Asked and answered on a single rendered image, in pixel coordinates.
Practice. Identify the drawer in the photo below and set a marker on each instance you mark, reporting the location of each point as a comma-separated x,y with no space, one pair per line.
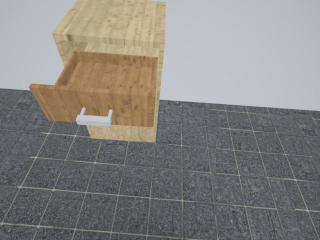
100,82

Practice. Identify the handle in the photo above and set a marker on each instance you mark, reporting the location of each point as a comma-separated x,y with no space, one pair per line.
94,120

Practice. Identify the cabinet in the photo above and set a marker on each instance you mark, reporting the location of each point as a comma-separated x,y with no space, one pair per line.
127,27

